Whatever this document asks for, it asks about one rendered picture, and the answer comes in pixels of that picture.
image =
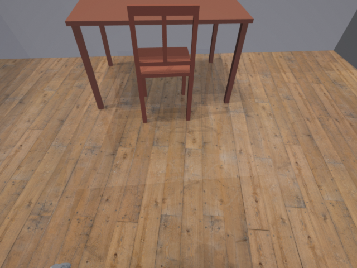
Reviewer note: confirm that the chair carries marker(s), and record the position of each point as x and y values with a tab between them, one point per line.
164	61

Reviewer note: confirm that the table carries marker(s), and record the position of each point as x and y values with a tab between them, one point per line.
114	12

